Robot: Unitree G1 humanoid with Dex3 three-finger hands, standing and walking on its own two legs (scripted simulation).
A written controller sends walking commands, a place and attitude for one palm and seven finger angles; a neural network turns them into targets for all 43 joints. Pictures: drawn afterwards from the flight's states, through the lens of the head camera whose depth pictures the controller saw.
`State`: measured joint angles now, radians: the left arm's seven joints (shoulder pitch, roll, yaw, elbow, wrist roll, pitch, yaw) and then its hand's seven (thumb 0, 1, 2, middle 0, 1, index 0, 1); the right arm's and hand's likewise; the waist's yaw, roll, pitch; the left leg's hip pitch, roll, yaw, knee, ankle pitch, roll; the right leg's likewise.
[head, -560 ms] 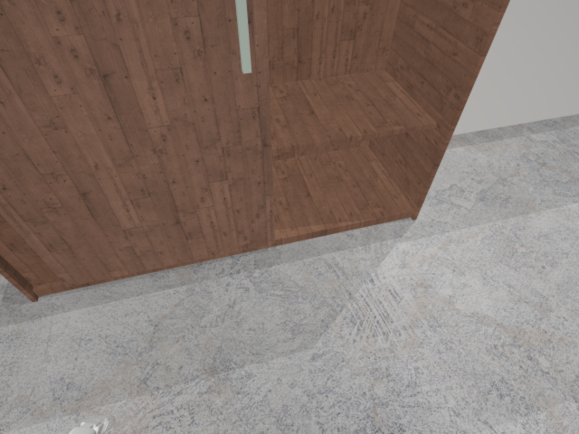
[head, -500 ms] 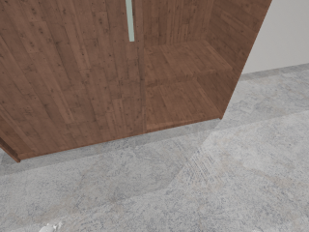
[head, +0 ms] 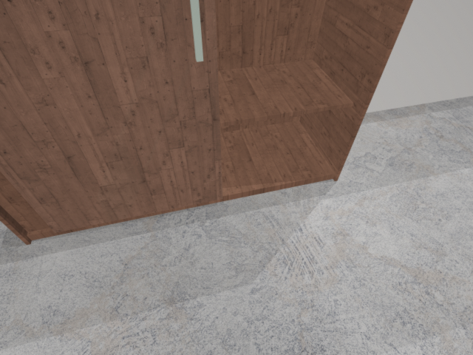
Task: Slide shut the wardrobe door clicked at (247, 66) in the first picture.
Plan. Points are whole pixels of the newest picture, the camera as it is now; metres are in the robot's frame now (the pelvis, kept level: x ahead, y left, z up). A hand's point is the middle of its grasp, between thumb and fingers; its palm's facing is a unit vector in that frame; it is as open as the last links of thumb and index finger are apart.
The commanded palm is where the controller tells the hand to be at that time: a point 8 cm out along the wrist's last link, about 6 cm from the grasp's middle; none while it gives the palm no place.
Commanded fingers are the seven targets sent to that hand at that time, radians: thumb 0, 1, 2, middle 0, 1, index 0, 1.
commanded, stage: stand and wait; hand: left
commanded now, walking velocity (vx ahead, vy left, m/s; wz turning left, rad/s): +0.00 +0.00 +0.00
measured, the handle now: (193, 4) +0.92 +0.18 +0.21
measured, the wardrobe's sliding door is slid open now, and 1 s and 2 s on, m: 0.67 0.67 0.67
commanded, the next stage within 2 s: look at it before walking up in 0.30 s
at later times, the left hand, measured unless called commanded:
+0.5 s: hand out of the picture +0.07 +0.25 -0.15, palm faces -0.03 -0.94 -0.34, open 7.4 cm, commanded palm none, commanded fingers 0.00 0.90 0.90 -0.20 -0.30 -0.20 -0.30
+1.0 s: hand out of the picture +0.06 +0.26 -0.15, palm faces -0.03 -0.94 -0.34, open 7.4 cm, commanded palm none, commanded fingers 0.00 0.90 0.90 -0.20 -0.30 -0.20 -0.30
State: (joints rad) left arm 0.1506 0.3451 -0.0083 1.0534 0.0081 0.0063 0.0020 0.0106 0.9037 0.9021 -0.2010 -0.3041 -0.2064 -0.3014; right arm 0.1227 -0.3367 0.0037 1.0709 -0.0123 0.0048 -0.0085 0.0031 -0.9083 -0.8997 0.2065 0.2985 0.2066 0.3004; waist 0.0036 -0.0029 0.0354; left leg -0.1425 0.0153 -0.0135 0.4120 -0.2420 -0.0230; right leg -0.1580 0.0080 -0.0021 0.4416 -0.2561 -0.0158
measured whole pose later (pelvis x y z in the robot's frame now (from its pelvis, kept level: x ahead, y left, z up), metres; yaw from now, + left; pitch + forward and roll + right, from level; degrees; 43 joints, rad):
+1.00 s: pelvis -0.01 +0.01 +0.00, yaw +0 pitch -2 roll +0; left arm 0.14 0.35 -0.01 1.09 0.01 0.00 0.00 0.01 0.90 0.90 -0.20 -0.30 -0.21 -0.30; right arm 0.12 -0.34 0.01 1.11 -0.01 -0.01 0.00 0.00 -0.91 -0.90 0.21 0.30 0.21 0.30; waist 0.00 0.00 0.03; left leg -0.13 0.01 -0.01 0.36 -0.20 -0.02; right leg -0.14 0.00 0.00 0.38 -0.21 -0.01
